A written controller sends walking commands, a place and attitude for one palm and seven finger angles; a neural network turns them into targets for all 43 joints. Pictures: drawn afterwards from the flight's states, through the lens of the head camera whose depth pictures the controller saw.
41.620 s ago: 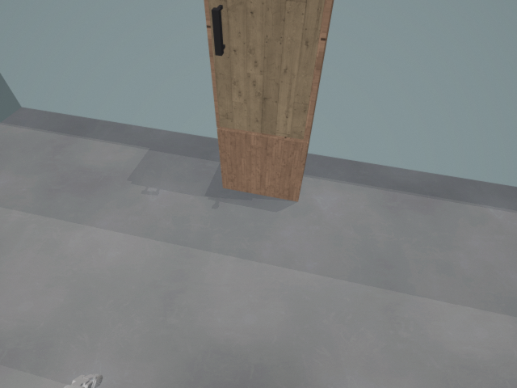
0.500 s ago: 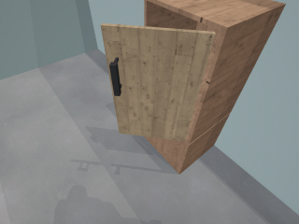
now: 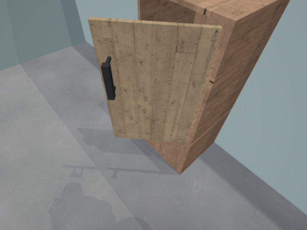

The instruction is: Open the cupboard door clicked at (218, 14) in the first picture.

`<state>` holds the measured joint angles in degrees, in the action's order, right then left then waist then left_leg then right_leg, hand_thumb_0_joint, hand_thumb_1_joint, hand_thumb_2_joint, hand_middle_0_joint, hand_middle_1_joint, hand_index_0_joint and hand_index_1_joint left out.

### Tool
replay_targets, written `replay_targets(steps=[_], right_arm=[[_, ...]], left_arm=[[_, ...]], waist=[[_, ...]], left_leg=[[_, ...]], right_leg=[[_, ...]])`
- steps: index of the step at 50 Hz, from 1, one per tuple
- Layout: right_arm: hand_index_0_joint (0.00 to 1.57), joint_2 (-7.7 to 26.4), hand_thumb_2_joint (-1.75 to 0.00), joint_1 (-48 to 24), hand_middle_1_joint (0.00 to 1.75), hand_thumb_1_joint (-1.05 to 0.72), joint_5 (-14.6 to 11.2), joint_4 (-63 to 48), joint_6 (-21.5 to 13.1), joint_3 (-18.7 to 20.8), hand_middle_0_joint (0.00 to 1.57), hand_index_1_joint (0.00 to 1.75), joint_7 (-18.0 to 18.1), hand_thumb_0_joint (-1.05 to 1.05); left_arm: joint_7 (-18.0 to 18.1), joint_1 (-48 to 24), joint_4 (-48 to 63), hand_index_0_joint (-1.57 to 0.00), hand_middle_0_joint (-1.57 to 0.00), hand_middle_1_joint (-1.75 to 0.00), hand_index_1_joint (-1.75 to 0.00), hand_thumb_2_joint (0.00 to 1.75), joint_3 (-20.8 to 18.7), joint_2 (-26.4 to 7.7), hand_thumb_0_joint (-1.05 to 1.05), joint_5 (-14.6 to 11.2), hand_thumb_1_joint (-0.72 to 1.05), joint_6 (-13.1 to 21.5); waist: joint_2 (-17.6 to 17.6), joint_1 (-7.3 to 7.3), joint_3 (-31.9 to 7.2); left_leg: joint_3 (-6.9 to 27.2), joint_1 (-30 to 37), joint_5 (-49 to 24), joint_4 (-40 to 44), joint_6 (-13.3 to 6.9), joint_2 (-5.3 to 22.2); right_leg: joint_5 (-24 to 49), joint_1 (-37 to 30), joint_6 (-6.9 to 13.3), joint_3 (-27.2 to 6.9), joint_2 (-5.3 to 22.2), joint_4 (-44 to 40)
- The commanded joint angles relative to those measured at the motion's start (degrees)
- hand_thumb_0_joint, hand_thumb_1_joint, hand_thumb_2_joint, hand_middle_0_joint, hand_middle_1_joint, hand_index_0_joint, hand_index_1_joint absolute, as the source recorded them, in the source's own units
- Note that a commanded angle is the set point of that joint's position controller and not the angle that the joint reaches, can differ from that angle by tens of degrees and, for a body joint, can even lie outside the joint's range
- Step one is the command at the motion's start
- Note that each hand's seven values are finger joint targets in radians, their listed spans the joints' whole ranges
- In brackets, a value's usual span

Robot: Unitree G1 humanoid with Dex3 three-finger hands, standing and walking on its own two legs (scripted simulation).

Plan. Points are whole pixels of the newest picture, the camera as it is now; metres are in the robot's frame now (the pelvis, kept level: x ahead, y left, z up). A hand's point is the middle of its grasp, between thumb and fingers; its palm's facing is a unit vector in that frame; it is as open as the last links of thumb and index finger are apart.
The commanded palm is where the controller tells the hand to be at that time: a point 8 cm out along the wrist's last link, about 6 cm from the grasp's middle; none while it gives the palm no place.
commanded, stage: come to a stop and stand still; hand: left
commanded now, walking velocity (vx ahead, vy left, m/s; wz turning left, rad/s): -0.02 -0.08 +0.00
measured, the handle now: (110, 78) +0.56 +0.18 +0.06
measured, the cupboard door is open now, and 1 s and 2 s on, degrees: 44 44 44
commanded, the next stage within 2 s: look again from close up in 0.60 s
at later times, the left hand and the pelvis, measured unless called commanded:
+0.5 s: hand out of the picture -0.03 +0.16 -0.17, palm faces +0.02 -0.98 -0.19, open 7.4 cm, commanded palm none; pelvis -0.04 -0.02 +0.01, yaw +0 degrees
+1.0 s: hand out of the picture +0.02 +0.21 -0.16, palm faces +0.05 -0.95 -0.31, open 7.4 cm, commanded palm none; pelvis -0.04 -0.02 +0.00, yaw +2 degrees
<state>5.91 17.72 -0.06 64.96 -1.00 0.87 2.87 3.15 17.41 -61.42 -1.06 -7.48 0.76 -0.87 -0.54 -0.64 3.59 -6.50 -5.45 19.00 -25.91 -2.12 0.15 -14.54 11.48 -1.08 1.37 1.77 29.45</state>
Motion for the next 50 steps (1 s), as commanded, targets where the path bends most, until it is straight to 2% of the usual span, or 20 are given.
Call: replay_targets(steps=[1,4,7,11,21,23,30,33,34,35,36,37,38,39,40,42,43,44,46,50], right_arm=[[0.20,7.9,-0.90,4.8,0.30,-0.90,0.4,-1.9,-0.1,2.5,0.20,0.30,1.0,0.00],[0.20,7.3,-0.90,2.9,0.30,-0.90,0.6,-2.0,-0.1,2.4,0.20,0.30,0.5,0.00],[0.20,6.8,-0.90,1.8,0.30,-0.90,0.6,-2.0,-0.1,2.2,0.20,0.30,-0.1,0.00],[0.20,7.2,-0.90,1.5,0.30,-0.90,0.6,-1.4,-0.2,1.7,0.20,0.30,-0.7,0.00],[0.20,9.3,-0.90,1.2,0.30,-0.90,0.6,-0.7,-0.4,1.5,0.20,0.30,-1.2,0.00],[0.20,9.8,-0.90,0.8,0.30,-0.90,0.6,-0.7,-0.4,1.4,0.20,0.30,-1.3,0.00],[0.20,10.5,-0.90,1.0,0.30,-0.90,0.6,-0.7,-0.6,1.2,0.20,0.30,-1.2,0.00],[0.20,11.0,-0.90,0.7,0.30,-0.90,0.6,-0.8,-0.6,1.2,0.20,0.30,-1.2,0.00],[0.20,17.3,-0.90,-2.9,0.30,-0.90,1.4,-8.1,-1.0,1.4,0.20,0.30,-1.9,0.00],[0.20,16.2,-0.90,-3.6,0.30,-0.90,1.4,-8.8,-2.3,2.4,0.20,0.30,-1.4,0.00],[0.20,16.2,-0.90,-3.1,0.30,-0.90,1.1,-9.2,-2.4,2.8,0.20,0.30,-1.1,0.00],[0.20,16.2,-0.90,-2.6,0.30,-0.90,1.1,-9.7,-2.3,3.1,0.20,0.30,-1.0,0.00],[0.20,16.8,-0.90,-2.5,0.30,-0.90,1.1,-10.1,-2.0,3.4,0.20,0.30,-0.9,0.00],[0.20,15.9,-0.90,-2.3,0.30,-0.90,1.3,-10.6,-1.4,2.9,0.20,0.30,-1.1,0.00],[0.20,16.6,-0.90,-2.6,0.30,-0.90,1.3,-10.9,-1.2,3.1,0.20,0.30,-1.2,0.00],[0.20,17.8,-0.90,-3.2,0.30,-0.90,1.2,-11.4,-1.2,3.3,0.20,0.30,-1.3,0.00],[0.20,18.4,-0.90,-3.7,0.30,-0.90,1.2,-11.6,-1.3,3.3,0.20,0.30,-1.4,0.00],[0.20,17.5,-0.90,-4.1,0.30,-0.90,1.3,-11.4,-1.2,2.9,0.20,0.30,-1.6,0.00],[0.20,18.9,-0.90,-5.5,0.30,-0.90,1.2,-11.7,-1.3,2.9,0.20,0.30,-1.8,0.00],[0.20,20.7,-0.90,-8.2,0.30,-0.90,1.3,-11.7,-1.4,2.4,0.20,0.30,-2.1,0.00]], left_arm=[[0.1,3.8,2.8,-0.20,-0.20,-0.30,-0.30,0.90,-1.3,-4.3,0.00,0.2,0.90,0.2],[-0.3,3.5,2.6,-0.20,-0.20,-0.30,-0.30,0.90,-1.0,-3.9,0.00,0.4,0.90,0.0],[-0.4,2.8,2.1,-0.20,-0.20,-0.30,-0.30,0.90,-0.8,-4.7,0.00,0.4,0.90,0.4],[-0.6,1.3,1.9,-0.20,-0.20,-0.30,-0.30,0.90,-0.5,-6.0,0.00,0.3,0.90,1.0],[-0.8,1.2,0.9,-0.20,-0.20,-0.30,-0.30,0.90,-0.4,-8.4,0.00,0.3,0.90,2.2],[-0.9,1.4,0.7,-0.20,-0.20,-0.30,-0.30,0.90,-0.4,-8.8,0.00,0.2,0.90,2.3],[-1.0,1.7,0.0,-0.20,-0.20,-0.30,-0.30,0.90,-0.3,-8.9,0.00,0.3,0.90,2.5],[-1.0,1.7,-0.2,-0.20,-0.20,-0.30,-0.30,0.90,-0.3,-9.3,0.00,0.2,0.90,2.6],[-1.1,-1.7,4.6,-0.20,-0.20,-0.30,-0.30,0.90,0.4,-18.2,0.00,1.0,0.90,3.1],[-0.9,1.3,4.8,-0.20,-0.20,-0.30,-0.30,0.90,-1.0,-14.0,0.00,0.4,0.90,3.0],[-1.1,0.5,5.1,-0.20,-0.20,-0.30,-0.30,0.90,-0.7,-14.7,0.00,0.6,0.90,3.2],[-1.2,0.1,6.0,-0.20,-0.20,-0.30,-0.30,0.90,-1.1,-14.5,0.00,0.6,0.90,3.2],[-1.3,-0.5,6.5,-0.20,-0.20,-0.30,-0.30,0.90,-1.4,-14.7,0.00,0.6,0.90,3.1],[-1.4,-0.4,6.7,-0.20,-0.20,-0.30,-0.30,0.90,-1.2,-14.2,0.00,0.5,0.90,2.8],[-1.4,-1.2,7.0,-0.20,-0.20,-0.30,-0.30,0.90,-1.5,-14.7,0.00,0.5,0.90,2.8],[-1.5,-2.4,7.8,-0.20,-0.20,-0.30,-0.30,0.90,-1.9,-16.1,0.00,0.4,0.90,2.9],[-1.5,-3.1,8.1,-0.20,-0.20,-0.30,-0.30,0.90,-2.0,-16.6,0.00,0.4,0.90,3.1],[-1.6,-2.8,7.9,-0.20,-0.20,-0.30,-0.30,0.90,-1.7,-16.0,0.00,0.3,0.90,3.2],[-1.7,-4.3,8.0,-0.20,-0.20,-0.30,-0.30,0.90,-1.8,-17.5,0.00,0.2,0.90,3.3],[-1.9,-6.4,8.2,-0.20,-0.20,-0.30,-0.30,0.90,-1.7,-18.8,0.00,0.2,0.90,3.3]], waist=[[3.9,0.06,-2.2],[3.5,0.81,-0.8],[-0.4,0.71,0.3],[-0.3,0.45,1.8],[-1.1,0.16,1.9],[-0.1,0.23,2.4],[0.7,0.20,1.5],[-0.1,0.31,1.5],[2.1,-1.25,6.5],[1.6,1.12,-2.4],[3.2,0.11,-7.5],[2.0,-0.06,-8.9],[1.2,-0.20,-7.8],[-1.6,-0.19,-5.9],[-1.3,-0.46,-2.8],[-1.2,-0.44,-0.6],[0.2,-0.43,-0.8],[-0.2,-0.12,-1.8],[-0.3,-0.08,-1.2],[0.7,0.29,-2.6]], left_leg=[[6.4,1.7,-41.5,2.4,-1.0,10.4],[7.4,-3.5,-26.1,4.9,-1.4,10.0],[6.7,-5.8,-13.1,5.9,-0.1,8.1],[7.1,-6.4,-5.1,8.8,0.4,7.3],[6.6,-4.6,-3.7,9.7,0.6,6.5],[6.7,-4.9,-2.9,9.8,0.6,6.3],[7.0,-4.7,-3.5,10.4,0.7,6.6],[7.1,-4.7,-3.9,10.4,0.7,6.7],[7.7,-9.3,-12.3,9.5,1.1,3.7],[8.8,-8.3,-9.8,5.2,0.3,6.8],[9.0,-6.3,-8.8,3.9,-0.2,6.2],[9.1,-6.4,-7.7,2.9,-0.5,6.0],[9.0,-6.9,-7.4,2.3,-0.7,5.8],[8.7,-8.6,-5.6,1.7,-1.0,5.5],[8.3,-9.7,-5.1,1.7,-0.9,5.0],[8.7,-10.2,-5.5,2.0,-1.1,5.1],[8.8,-10.0,-6.5,2.4,-1.0,5.4],[8.7,-9.0,-6.6,2.7,-1.0,5.5],[8.9,-9.1,-8.2,3.3,-0.8,5.6],[9.1,-7.8,-11.2,4.9,-0.6,6.4]], right_leg=[[16.8,1.2,1.5,-1.4,2.4,0.7],[13.0,-0.2,1.6,-1.9,2.5,-1.1],[13.5,-0.4,2.0,-4.1,3.6,-4.4],[7.9,0.7,2.2,-5.1,3.8,-7.5],[3.0,1.6,2.6,-6.6,4.5,-12.2],[1.5,1.9,2.6,-6.9,4.6,-12.9],[2.9,0.8,2.6,-6.3,4.6,-13.0],[3.1,0.7,2.6,-6.3,4.7,-13.1],[5.0,1.9,3.3,-2.2,2.8,-6.0],[3.1,-0.5,3.3,-3.7,4.3,-4.6],[3.8,-1.4,4.1,-4.3,4.6,-4.6],[3.3,-1.2,4.2,-4.4,4.7,-4.8],[2.9,-0.2,4.5,-4.8,4.7,-5.1],[0.7,0.2,4.6,-5.3,4.9,-6.4],[-0.8,2.2,4.8,-6.0,5.0,-6.9],[-1.0,3.7,5.0,-6.5,5.2,-7.4],[0.6,3.3,5.0,-6.2,5.0,-7.0],[1.4,2.4,4.8,-6.1,4.9,-7.3],[3.7,1.9,4.5,-5.9,5.1,-7.2],[8.2,-0.4,4.0,-4.9,5.2,-6.9]])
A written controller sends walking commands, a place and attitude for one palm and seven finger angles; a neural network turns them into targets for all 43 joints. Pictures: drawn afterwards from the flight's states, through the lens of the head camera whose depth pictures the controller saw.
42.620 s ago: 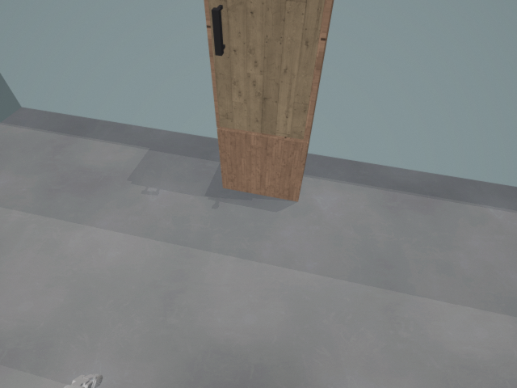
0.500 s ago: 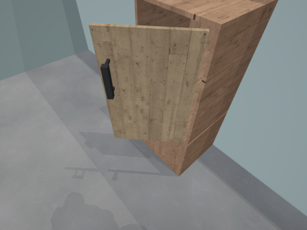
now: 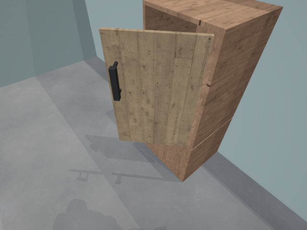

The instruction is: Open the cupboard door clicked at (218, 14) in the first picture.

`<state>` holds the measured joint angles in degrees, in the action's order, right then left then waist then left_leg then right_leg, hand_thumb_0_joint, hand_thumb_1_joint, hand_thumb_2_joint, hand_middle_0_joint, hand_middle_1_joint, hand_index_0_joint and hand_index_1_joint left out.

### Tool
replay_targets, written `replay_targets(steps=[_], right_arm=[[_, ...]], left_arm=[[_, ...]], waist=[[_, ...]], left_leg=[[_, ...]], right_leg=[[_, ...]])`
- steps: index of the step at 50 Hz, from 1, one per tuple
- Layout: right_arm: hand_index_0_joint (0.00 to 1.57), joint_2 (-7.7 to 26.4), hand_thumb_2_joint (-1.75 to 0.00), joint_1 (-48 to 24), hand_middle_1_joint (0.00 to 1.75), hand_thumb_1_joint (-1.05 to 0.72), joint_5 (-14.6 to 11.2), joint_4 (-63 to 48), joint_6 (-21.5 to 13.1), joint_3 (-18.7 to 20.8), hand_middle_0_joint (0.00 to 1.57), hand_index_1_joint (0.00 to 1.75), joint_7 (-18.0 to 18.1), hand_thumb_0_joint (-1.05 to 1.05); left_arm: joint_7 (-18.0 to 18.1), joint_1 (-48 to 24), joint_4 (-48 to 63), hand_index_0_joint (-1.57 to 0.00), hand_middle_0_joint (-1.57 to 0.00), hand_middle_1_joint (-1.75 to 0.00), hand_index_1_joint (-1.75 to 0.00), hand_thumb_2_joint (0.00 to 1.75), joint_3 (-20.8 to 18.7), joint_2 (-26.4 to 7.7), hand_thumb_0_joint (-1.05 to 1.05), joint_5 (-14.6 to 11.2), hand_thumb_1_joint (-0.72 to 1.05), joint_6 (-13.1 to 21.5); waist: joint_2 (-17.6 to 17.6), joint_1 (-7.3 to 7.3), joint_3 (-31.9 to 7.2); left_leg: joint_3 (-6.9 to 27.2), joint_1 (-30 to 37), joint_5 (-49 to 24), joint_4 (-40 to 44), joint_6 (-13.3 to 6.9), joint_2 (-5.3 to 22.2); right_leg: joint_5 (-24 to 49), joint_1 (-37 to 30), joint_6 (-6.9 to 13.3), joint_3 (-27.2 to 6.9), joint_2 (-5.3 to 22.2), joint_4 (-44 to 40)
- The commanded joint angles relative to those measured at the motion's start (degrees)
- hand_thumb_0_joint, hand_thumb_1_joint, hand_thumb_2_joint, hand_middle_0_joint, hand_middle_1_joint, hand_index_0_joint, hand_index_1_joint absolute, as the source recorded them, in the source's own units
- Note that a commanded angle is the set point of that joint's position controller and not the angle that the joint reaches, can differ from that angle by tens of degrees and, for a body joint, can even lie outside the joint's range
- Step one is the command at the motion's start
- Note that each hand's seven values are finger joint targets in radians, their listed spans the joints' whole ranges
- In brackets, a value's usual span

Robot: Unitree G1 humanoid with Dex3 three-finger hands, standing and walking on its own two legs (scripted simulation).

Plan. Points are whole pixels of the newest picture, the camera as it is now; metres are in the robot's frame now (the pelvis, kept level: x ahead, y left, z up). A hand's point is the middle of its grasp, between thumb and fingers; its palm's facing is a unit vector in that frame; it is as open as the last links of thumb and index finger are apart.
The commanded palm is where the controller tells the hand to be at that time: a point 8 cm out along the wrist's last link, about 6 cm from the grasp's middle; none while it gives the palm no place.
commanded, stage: look again from close up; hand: left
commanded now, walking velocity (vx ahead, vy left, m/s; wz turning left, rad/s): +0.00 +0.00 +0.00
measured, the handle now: (116, 81) +0.61 +0.18 +0.07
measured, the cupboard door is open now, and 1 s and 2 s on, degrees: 44 44 44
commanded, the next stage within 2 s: shuffle to correct the standing spot in 0.22 s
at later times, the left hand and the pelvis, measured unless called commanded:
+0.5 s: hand out of the picture +0.04 +0.22 -0.17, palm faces -0.02 -0.97 -0.25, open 7.4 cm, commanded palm none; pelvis +0.00 +0.01 +0.00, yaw -2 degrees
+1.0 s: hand out of the picture +0.04 +0.18 -0.18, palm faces +0.00 -0.98 -0.17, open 7.3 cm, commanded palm none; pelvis +0.04 +0.02 +0.00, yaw -3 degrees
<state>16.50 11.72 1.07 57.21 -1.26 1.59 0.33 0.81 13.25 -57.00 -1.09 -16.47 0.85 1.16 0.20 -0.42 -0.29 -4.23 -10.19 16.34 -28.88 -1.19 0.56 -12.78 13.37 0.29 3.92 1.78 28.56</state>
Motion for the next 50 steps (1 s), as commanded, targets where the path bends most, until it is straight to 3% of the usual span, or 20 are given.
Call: replay_targets(steps=[1,8,16,19,22,26,33,34,36,40,45,50], right_arm=[[0.20,10.5,-0.90,-2.8,0.30,-0.90,0.1,-4.0,-1.2,1.7,0.20,0.30,0.4,0.00],[0.20,11.8,-0.90,-5.0,0.30,-0.90,0.2,-3.2,-0.8,1.2,0.20,0.30,-0.1,0.00],[0.20,11.4,-0.90,-4.9,0.30,-0.90,-0.1,-1.1,-0.8,0.7,0.20,0.30,-0.2,0.00],[0.20,4.7,-0.90,-0.8,0.30,-0.90,0.2,1.5,0.3,-0.9,0.20,0.30,-0.2,0.00],[0.20,4.8,-0.90,0.9,0.30,-0.90,0.3,2.2,0.7,-0.6,0.20,0.30,-0.1,0.00],[0.20,4.0,-0.90,3.0,0.30,-0.90,0.0,2.6,0.5,-0.1,0.20,0.30,0.0,0.00],[0.20,-0.4,-0.90,8.2,0.30,-0.90,-0.6,4.9,-1.0,-0.1,0.20,0.30,0.9,0.00],[0.20,-1.1,-0.90,8.6,0.30,-0.90,-0.7,5.2,-1.0,-0.1,0.20,0.30,1.2,0.00],[0.20,-2.2,-0.90,10.5,0.30,-0.90,-0.8,6.5,-1.2,-0.3,0.20,0.30,1.9,0.00],[0.20,-2.9,-0.90,12.2,0.30,-0.90,-1.2,7.6,-0.8,0.2,0.20,0.30,3.3,0.00],[0.20,-3.5,-0.90,11.8,0.30,-0.90,-1.1,6.2,0.1,1.7,0.20,0.30,3.7,0.00],[0.20,-4.1,-0.90,9.0,0.30,-0.90,-0.6,5.0,0.6,1.9,0.20,0.30,3.0,0.00]], left_arm=[[0.4,-2.8,3.7,-0.20,-0.20,-0.30,-0.30,0.90,-1.6,-10.2,0.00,0.0,0.90,1.2],[0.1,-5.2,3.3,-0.20,-0.20,-0.30,-0.30,0.90,-1.1,-11.4,0.00,0.1,0.90,0.9],[0.1,-4.8,1.8,-0.20,-0.20,-0.30,-0.30,0.90,-0.6,-11.0,0.00,0.1,0.90,0.9],[0.4,-0.4,-0.5,-0.20,-0.20,-0.30,-0.30,0.90,0.8,-4.7,0.00,0.0,0.90,-0.3],[0.2,1.7,-0.6,-0.20,-0.20,-0.30,-0.30,0.90,0.2,-4.7,0.00,0.3,0.90,-0.9],[0.0,5.1,-0.9,-0.20,-0.20,-0.30,-0.30,0.90,-0.2,-2.6,0.00,0.5,0.90,-0.8],[0.4,11.4,-3.4,-0.20,-0.20,-0.30,-0.30,0.90,-0.9,1.3,0.00,0.3,0.90,0.4],[0.7,11.8,-3.6,-0.20,-0.20,-0.30,-0.30,0.90,-0.8,1.9,0.00,0.3,0.90,0.3],[1.4,12.7,-4.5,-0.20,-0.20,-0.30,-0.30,0.90,-0.6,3.4,0.00,0.2,0.90,0.4],[2.6,13.2,-4.9,-0.20,-0.20,-0.30,-0.30,0.90,-0.4,4.5,0.00,-0.2,0.90,0.0],[2.9,11.3,-2.3,-0.20,-0.20,-0.30,-0.30,0.90,-1.2,4.8,0.00,0.0,0.90,-1.1],[2.4,9.1,-1.0,-0.20,-0.20,-0.30,-0.30,0.90,-1.1,5.5,0.00,0.3,0.90,-1.7]], waist=[[0.2,0.16,1.0],[-0.7,0.16,1.4],[-0.9,0.39,0.1],[-1.5,0.27,0.3],[-1.1,0.44,3.8],[0.4,0.71,7.2],[-1.2,0.90,6.1],[-1.7,0.68,6.3],[-0.4,0.26,3.2],[1.8,-0.12,1.8],[1.1,-0.32,0.9],[1.7,0.28,3.4]], left_leg=[[6.9,-3.1,-7.9,8.4,-1.4,6.1],[7.1,-2.4,-4.4,10.9,-0.9,5.9],[7.0,-1.4,-5.5,12.1,-0.6,6.2],[5.1,-0.8,0.9,11.9,0.5,5.6],[4.2,-2.9,9.0,11.1,0.4,5.4],[5.1,-5.2,13.7,11.9,-0.8,6.5],[2.6,-3.8,0.9,4.7,-1.5,5.7],[2.0,-3.1,-5.0,3.8,-1.3,5.7],[1.5,0.7,-18.9,2.1,-0.7,6.3],[1.5,4.7,-41.3,1.2,0.2,7.5],[2.0,5.9,-41.0,1.3,-0.7,8.3],[3.4,0.2,-22.1,5.1,-1.7,8.5]], right_leg=[[5.9,-2.6,2.4,-7.2,5.3,-6.3],[1.9,-2.7,1.7,-7.7,5.6,-9.1],[3.8,-4.9,1.3,-7.1,6.1,-10.3],[-3.0,-3.8,0.5,-7.5,5.5,-11.0],[-10.4,-0.5,1.5,-9.2,4.7,-10.1],[-11.5,1.4,2.1,-8.5,3.3,-7.2],[0.0,-1.5,3.9,-9.2,4.1,-3.2],[6.6,-1.7,3.7,-8.6,4.1,-2.4],[19.5,-3.3,3.2,-7.0,3.8,0.7],[31.8,-5.2,1.4,-5.7,4.0,0.9],[28.4,-2.5,1.0,-5.4,3.7,2.5],[16.8,-1.7,0.8,-5.9,2.9,0.6]])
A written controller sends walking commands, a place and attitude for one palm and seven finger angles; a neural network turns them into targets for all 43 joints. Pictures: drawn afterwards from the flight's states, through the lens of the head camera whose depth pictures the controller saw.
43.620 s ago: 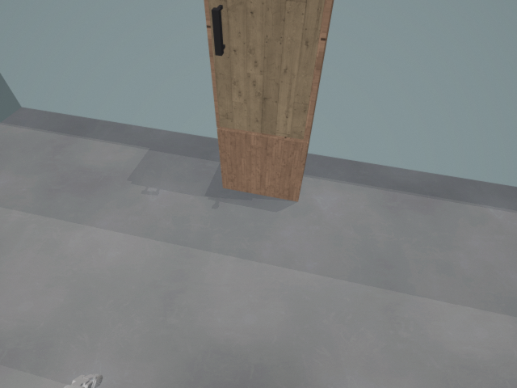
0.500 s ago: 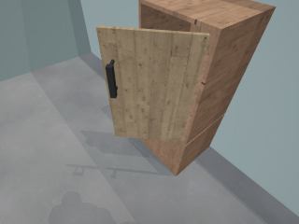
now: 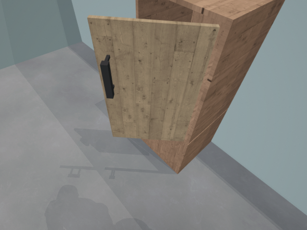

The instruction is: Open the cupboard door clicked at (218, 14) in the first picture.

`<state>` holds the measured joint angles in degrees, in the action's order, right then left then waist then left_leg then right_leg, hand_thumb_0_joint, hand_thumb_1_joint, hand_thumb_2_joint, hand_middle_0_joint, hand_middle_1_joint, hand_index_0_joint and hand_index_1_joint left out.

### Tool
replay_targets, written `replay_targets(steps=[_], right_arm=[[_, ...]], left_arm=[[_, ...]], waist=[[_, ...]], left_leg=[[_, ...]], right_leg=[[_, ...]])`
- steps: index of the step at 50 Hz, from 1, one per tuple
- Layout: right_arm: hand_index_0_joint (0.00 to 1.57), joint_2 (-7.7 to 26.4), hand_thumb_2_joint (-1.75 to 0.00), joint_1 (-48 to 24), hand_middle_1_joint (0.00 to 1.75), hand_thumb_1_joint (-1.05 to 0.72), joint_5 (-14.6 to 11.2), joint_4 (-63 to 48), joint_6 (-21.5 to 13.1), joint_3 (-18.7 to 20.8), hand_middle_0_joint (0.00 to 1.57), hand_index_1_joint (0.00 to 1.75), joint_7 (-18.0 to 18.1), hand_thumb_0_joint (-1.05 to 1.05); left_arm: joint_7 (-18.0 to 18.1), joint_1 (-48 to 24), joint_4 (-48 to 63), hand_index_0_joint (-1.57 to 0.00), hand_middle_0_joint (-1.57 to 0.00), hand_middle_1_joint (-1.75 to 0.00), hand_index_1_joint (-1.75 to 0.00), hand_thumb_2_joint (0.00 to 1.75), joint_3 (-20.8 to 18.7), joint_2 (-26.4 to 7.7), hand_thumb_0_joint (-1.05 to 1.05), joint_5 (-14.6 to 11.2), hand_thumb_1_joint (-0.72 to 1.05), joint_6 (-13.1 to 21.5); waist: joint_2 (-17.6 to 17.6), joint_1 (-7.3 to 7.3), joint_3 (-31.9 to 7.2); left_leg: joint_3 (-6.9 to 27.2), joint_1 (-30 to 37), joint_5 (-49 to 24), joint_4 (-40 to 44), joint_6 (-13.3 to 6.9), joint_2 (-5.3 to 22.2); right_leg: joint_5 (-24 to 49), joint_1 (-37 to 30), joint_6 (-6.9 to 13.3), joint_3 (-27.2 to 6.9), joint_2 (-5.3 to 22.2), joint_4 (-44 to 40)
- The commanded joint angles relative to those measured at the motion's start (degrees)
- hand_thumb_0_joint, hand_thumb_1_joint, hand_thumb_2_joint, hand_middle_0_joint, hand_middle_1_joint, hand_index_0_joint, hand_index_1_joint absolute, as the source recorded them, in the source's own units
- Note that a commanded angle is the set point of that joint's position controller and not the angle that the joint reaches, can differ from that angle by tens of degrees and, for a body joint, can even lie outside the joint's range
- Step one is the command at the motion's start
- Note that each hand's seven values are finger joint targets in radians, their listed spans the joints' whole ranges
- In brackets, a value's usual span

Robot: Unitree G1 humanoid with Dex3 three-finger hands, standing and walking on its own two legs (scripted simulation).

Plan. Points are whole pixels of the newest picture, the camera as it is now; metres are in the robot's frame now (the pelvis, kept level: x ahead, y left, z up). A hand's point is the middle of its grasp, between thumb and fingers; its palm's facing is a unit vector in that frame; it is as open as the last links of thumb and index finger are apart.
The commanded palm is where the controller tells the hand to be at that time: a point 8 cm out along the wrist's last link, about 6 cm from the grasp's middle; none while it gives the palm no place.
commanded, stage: come to a stop and stand still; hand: left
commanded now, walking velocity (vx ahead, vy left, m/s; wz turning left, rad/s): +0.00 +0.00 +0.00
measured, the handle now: (109, 77) +0.56 +0.19 +0.07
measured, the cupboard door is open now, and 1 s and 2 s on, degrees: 44 44 44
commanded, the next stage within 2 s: look again from close up in 1.20 s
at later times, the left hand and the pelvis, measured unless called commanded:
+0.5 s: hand out of the picture -0.03 +0.16 -0.16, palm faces +0.00 -0.97 -0.23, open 7.4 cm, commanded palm none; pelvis -0.03 -0.01 +0.00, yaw +0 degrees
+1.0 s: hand out of the picture +0.01 +0.14 -0.17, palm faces +0.02 -0.98 -0.22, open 7.3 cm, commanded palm none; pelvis +0.00 -0.04 +0.00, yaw +1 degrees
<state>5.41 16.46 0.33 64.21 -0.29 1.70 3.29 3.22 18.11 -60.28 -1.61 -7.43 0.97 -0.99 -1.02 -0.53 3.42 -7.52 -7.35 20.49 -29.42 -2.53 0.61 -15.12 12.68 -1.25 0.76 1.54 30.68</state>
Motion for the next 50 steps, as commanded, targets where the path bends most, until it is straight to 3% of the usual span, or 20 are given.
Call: replay_targets(steps=[1,2,3,4,5,6,9,11,13,16,18,20,27,37,50], right_arm=[[0.20,10.3,-0.90,-0.9,0.30,-0.90,-0.8,-6.7,-1.0,1.4,0.20,0.30,-0.4,0.00],[0.20,8.0,-0.90,2.3,0.30,-0.90,0.0,-7.7,-0.7,1.1,0.20,0.30,-1.1,0.00],[0.20,7.5,-0.90,3.2,0.30,-0.90,0.2,-7.7,-0.9,0.6,0.20,0.30,-1.5,0.00],[0.20,7.4,-0.90,2.9,0.30,-0.90,0.8,-8.1,-1.3,0.2,0.20,0.30,-1.7,0.00],[0.20,8.1,-0.90,2.5,0.30,-0.90,0.9,-8.7,-1.5,0.1,0.20,0.30,-1.7,0.00],[0.20,8.8,-0.90,1.9,0.30,-0.90,0.8,-9.2,-1.5,0.1,0.20,0.30,-1.5,0.00],[0.20,10.0,-0.90,1.4,0.30,-0.90,0.9,-10.3,-1.4,-0.1,0.20,0.30,-1.7,0.00],[0.20,11.0,-0.90,0.9,0.30,-0.90,0.9,-10.4,-1.2,0.0,0.20,0.30,-2.1,0.00],[0.20,11.5,-0.90,0.6,0.30,-0.90,0.9,-10.4,-0.9,0.0,0.20,0.30,-2.4,0.00],[0.20,11.6,-0.90,1.4,0.30,-0.90,0.8,-9.8,-0.8,-0.1,0.20,0.30,-2.6,0.00],[0.20,11.6,-0.90,2.0,0.30,-0.90,0.8,-9.2,-0.9,-0.3,0.20,0.30,-2.6,0.00],[0.20,11.2,-0.90,2.2,0.30,-0.90,0.8,-8.4,-1.1,-0.6,0.20,0.30,-2.5,0.00],[0.20,10.0,-0.90,3.5,0.30,-0.90,0.5,-5.3,-1.6,-1.2,0.20,0.30,-2.2,0.00],[0.20,8.4,-0.90,4.3,0.30,-0.90,0.4,-1.4,-1.7,-1.4,0.20,0.30,-1.7,0.00],[0.20,7.8,-0.90,4.1,0.30,-0.90,0.4,-0.4,-1.6,-1.1,0.20,0.30,-1.4,0.00]], left_arm=[[1.8,6.3,-0.1,-0.20,-0.20,-0.30,-0.30,0.90,-0.4,-7.8,0.00,0.5,0.90,0.9],[1.2,4.4,2.6,-0.20,-0.20,-0.30,-0.30,0.90,-0.4,-8.4,0.00,0.1,0.90,1.7],[0.7,1.9,3.2,-0.20,-0.20,-0.30,-0.30,0.90,0.1,-7.3,0.00,0.0,0.90,1.6],[0.2,0.8,3.4,-0.20,-0.20,-0.30,-0.30,0.90,0.6,-6.4,0.00,0.0,0.90,1.8],[-0.2,0.6,3.6,-0.20,-0.20,-0.30,-0.30,0.90,0.7,-6.7,0.00,0.0,0.90,1.6],[-0.5,0.4,3.4,-0.20,-0.20,-0.30,-0.30,0.90,1.0,-6.3,0.00,0.1,0.90,1.4],[-1.2,-0.4,3.1,-0.20,-0.20,-0.30,-0.30,0.90,1.4,-6.3,0.00,0.2,0.90,1.2],[-1.4,-0.4,3.0,-0.20,-0.20,-0.30,-0.30,0.90,1.5,-6.7,0.00,0.3,0.90,1.0],[-1.5,-0.2,3.0,-0.20,-0.20,-0.30,-0.30,0.90,1.5,-7.3,0.00,0.4,0.90,1.2],[-1.5,-0.3,3.2,-0.20,-0.20,-0.30,-0.30,0.90,1.5,-7.9,0.00,0.3,0.90,1.5],[-1.6,-0.5,3.0,-0.20,-0.20,-0.30,-0.30,0.90,1.5,-8.1,0.00,0.3,0.90,1.7],[-1.6,-0.2,2.7,-0.20,-0.20,-0.30,-0.30,0.90,1.4,-8.2,0.00,0.1,0.90,2.0],[-1.5,0.1,0.6,-0.20,-0.20,-0.30,-0.30,0.90,1.5,-8.1,0.00,-0.2,0.90,2.8],[-1.3,0.2,-2.0,-0.20,-0.20,-0.30,-0.30,0.90,1.3,-7.3,0.00,-0.3,0.90,2.9],[-1.1,-0.7,-1.9,-0.20,-0.20,-0.30,-0.30,0.90,0.9,-7.8,0.00,-0.2,0.90,3.1]], waist=[[0.9,1.42,-0.9],[0.9,-0.04,-4.3],[2.5,-0.52,-4.9],[8.7,0.07,-3.6],[10.9,0.35,-2.2],[10.0,0.68,-0.7],[4.2,0.96,2.9],[2.6,0.95,4.8],[1.6,0.90,5.7],[-1.6,0.43,4.7],[-1.4,0.03,4.0],[0.3,0.00,2.4],[-1.3,-0.22,-0.4],[0.8,0.12,0.1],[-0.3,0.28,-0.5]], left_leg=[[4.9,-2.7,-38.8,-5.5,1.8,9.5],[5.8,-4.8,-16.4,-1.2,2.0,5.7],[7.4,-4.5,-12.2,2.6,1.3,6.6],[8.5,-5.6,-14.7,4.7,0.3,7.4],[10.3,-6.4,-16.2,7.2,-0.4,8.3],[10.9,-6.8,-15.9,8.6,-0.9,9.0],[11.2,-9.6,-4.9,11.8,-1.5,8.6],[11.5,-11.7,5.6,14.4,-1.1,7.7],[11.1,-12.2,9.0,15.0,-0.9,7.0],[10.2,-10.4,7.9,14.0,-0.8,6.0],[9.5,-8.7,6.4,13.3,-0.6,5.6],[9.0,-7.2,4.0,13.0,-0.6,5.5],[6.9,-3.5,-4.4,10.2,0.0,5.1],[6.0,-2.7,-8.7,9.8,0.8,5.6],[5.4,-1.7,-12.3,8.7,1.3,5.9]], right_leg=[[34.6,1.4,2.1,-3.6,6.7,-2.9],[22.0,-1.2,4.1,-5.7,6.7,-1.4],[11.2,0.9,4.5,-5.0,5.1,-0.8],[7.2,1.3,4.2,-3.5,3.4,-0.5],[3.4,1.8,3.8,-2.0,1.9,0.4],[1.7,2.3,3.5,-1.3,1.1,0.4],[0.4,2.5,3.3,-1.6,1.3,-1.3],[-0.9,3.0,3.4,-2.6,1.6,-2.7],[-2.1,3.8,3.4,-3.5,1.7,-4.1],[-5.1,4.8,3.4,-5.0,2.4,-6.3],[-6.3,6.0,3.5,-6.0,2.7,-7.4],[-4.2,5.2,3.6,-6.1,3.0,-7.4],[1.4,3.3,3.9,-7.2,4.2,-8.3],[8.6,1.0,4.2,-6.6,4.4,-7.8],[16.1,-1.5,4.4,-5.8,4.7,-7.5]])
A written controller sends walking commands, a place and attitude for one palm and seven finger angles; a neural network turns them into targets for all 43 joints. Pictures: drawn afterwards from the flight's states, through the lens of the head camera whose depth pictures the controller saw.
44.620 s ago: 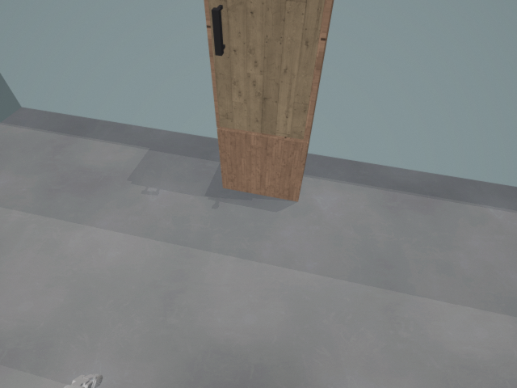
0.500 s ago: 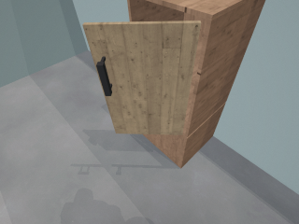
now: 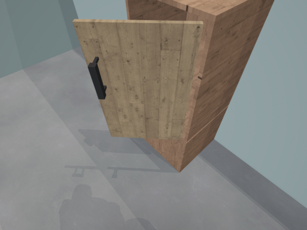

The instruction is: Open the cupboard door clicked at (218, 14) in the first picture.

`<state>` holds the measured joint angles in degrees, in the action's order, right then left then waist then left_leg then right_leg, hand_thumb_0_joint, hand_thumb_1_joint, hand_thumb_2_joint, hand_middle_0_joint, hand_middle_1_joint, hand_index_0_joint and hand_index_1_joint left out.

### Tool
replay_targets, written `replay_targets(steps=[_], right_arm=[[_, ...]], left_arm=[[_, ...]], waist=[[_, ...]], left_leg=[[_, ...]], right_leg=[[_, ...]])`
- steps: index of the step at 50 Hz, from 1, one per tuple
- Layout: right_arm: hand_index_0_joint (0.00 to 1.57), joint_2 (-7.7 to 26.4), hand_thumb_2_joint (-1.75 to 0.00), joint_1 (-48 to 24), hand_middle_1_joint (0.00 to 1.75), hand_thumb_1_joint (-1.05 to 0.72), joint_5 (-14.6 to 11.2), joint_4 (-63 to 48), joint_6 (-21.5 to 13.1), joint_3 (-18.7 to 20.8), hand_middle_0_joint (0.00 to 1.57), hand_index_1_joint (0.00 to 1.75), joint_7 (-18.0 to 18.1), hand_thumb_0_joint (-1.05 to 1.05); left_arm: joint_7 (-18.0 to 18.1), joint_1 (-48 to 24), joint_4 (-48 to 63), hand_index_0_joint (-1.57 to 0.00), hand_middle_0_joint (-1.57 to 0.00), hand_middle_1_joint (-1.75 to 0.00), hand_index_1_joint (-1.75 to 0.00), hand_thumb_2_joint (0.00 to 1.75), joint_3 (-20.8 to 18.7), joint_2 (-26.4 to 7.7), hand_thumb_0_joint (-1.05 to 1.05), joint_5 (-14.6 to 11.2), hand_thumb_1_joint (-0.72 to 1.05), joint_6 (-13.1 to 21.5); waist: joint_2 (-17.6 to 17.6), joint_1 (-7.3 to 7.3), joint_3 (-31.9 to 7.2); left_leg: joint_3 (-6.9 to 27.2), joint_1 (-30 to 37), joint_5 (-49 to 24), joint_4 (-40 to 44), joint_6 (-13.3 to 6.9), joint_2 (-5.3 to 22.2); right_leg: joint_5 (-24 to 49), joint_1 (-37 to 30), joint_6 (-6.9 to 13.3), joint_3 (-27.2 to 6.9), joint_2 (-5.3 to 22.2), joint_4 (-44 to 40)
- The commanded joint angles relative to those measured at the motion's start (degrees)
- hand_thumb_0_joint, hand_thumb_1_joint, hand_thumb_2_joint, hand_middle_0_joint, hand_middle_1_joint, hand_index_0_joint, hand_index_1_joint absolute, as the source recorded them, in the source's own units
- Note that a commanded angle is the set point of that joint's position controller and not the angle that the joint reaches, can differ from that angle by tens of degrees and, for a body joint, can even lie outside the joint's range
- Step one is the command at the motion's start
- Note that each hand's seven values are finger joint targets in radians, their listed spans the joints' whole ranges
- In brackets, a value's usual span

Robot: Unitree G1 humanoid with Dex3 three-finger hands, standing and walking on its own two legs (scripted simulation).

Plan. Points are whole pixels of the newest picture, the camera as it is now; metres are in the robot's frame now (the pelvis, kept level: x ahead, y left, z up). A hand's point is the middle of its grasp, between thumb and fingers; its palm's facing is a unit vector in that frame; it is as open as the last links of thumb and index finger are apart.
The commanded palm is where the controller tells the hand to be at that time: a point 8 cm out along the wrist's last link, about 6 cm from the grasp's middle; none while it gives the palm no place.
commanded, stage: come to a stop and stand still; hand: left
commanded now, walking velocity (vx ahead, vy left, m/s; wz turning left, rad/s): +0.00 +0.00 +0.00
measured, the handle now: (99, 78) +0.57 +0.22 +0.06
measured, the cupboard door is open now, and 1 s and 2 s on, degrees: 44 44 44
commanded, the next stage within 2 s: look again from close up in 0.20 s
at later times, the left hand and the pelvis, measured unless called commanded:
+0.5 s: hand out of the picture +0.03 +0.18 -0.17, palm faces +0.02 -0.98 -0.22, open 7.3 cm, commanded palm none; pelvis +0.01 +0.00 +0.00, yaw +0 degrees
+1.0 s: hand out of the picture +0.09 +0.19 -0.13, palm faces +0.19 -0.96 -0.20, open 7.3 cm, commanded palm +0.11 +0.23 -0.06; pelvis +0.01 +0.00 +0.00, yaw +1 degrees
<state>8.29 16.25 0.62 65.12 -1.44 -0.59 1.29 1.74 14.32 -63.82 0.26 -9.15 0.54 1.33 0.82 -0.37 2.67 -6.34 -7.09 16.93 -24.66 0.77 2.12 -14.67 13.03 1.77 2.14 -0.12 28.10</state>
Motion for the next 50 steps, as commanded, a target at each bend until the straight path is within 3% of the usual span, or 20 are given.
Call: replay_targets(steps=[1,10,29,45,46,47,48,49,50], right_arm=[[0.20,5.1,-0.90,4.4,0.30,-0.90,0.1,-1.2,-0.4,1.1,0.20,0.30,0.6,0.00],[0.20,5.8,-0.90,3.5,0.30,-0.90,0.2,-1.4,-0.6,1.3,0.20,0.30,0.8,0.00],[0.20,6.0,-0.90,2.7,0.30,-0.90,0.2,-1.0,-0.7,1.4,0.20,0.30,1.0,0.00],[0.20,6.0,-0.90,3.1,0.30,-0.90,0.2,-0.6,-0.6,1.4,0.20,0.30,0.9,0.00],[0.20,8.0,-0.90,-3.6,0.30,-0.90,-0.4,-4.6,-0.5,2.1,0.20,0.30,0.3,0.00],[0.20,16.7,-0.90,-2.5,0.30,-0.90,-3.7,-25.4,-9.6,2.4,0.20,0.30,2.9,0.00],[0.20,12.3,-0.90,-6.0,0.30,-0.90,-2.2,-22.7,-14.1,2.1,0.20,0.30,4.8,0.00],[0.20,9.6,-0.90,-6.1,0.30,-0.90,-3.4,-23.0,-15.8,2.4,0.20,0.30,4.2,0.00],[0.20,11.4,-0.90,-4.2,0.30,-0.90,-3.4,-21.4,-16.1,2.6,0.20,0.30,3.8,0.00]], left_arm=[[0.4,3.0,1.7,-0.20,-0.20,-0.30,-0.30,0.90,-1.0,-6.3,0.00,0.1,0.90,0.8],[0.3,2.0,2.3,-0.20,-0.20,-0.30,-0.30,0.90,-1.3,-6.6,0.00,0.2,0.90,0.6],[0.3,2.1,2.3,-0.20,-0.20,-0.30,-0.30,0.90,-1.6,-7.0,0.00,0.2,0.90,0.7],[0.3,2.1,2.1,-0.20,-0.20,-0.30,-0.30,0.90,-1.5,-7.0,0.00,0.2,0.90,0.6],[2.6,8.3,-0.8,-0.20,-0.20,-0.30,-0.30,0.90,-1.5,-6.9,0.00,0.4,0.90,1.2],[1.2,-35.7,86.4,-0.20,-0.20,-0.32,-0.32,0.89,-8.2,-20.6,0.00,-11.8,0.88,13.9],[3.4,-8.8,72.3,-0.20,-0.20,-0.33,-0.33,0.88,-9.1,-16.9,0.00,-6.9,0.85,11.2],[4.4,6.1,62.6,-0.21,-0.21,-0.34,-0.34,0.87,-1.9,-3.7,0.00,-9.3,0.83,4.0],[2.9,3.7,61.1,-0.21,-0.21,-0.36,-0.36,0.86,-0.6,0.1,0.00,-10.6,0.81,4.0]], waist=[[-1.7,0.06,-0.2],[-0.4,0.13,-0.2],[-1.4,0.41,-1.2],[-0.8,0.44,0.4],[-0.2,2.70,1.6],[8.5,-3.44,-28.3],[15.9,1.86,-28.2],[11.9,0.09,-17.7],[1.7,-1.98,-8.8]], left_leg=[[4.2,-1.7,-8.9,4.0,-1.9,4.4],[4.4,-0.4,-12.1,4.4,-1.9,5.0],[4.2,0.9,-14.0,4.7,-1.9,5.2],[4.6,-0.4,-10.3,5.7,-1.9,5.0],[1.2,-5.8,-11.2,-7.7,-0.2,5.7],[5.0,6.1,-21.6,0.4,-2.0,-2.2],[3.9,8.1,-32.0,0.1,-2.6,-1.0],[5.6,3.2,-31.1,-0.4,-0.7,0.7],[5.6,-1.0,-25.0,-2.1,-1.3,0.6]], right_leg=[[15.7,-2.1,1.4,-7.2,6.4,-4.9],[17.5,-2.4,1.3,-6.5,6.0,-4.4],[20.3,-4.0,1.4,-5.9,6.3,-4.7],[15.6,-3.0,1.3,-6.4,6.3,-6.3],[39.3,-3.2,-1.5,-9.1,10.5,-4.6],[33.9,-12.6,0.8,-6.3,5.0,-0.2],[23.9,-10.7,1.9,-4.2,2.1,2.6],[13.8,-2.8,0.7,-0.1,1.9,1.3],[13.7,2.4,-0.5,1.7,1.5,0.1]])
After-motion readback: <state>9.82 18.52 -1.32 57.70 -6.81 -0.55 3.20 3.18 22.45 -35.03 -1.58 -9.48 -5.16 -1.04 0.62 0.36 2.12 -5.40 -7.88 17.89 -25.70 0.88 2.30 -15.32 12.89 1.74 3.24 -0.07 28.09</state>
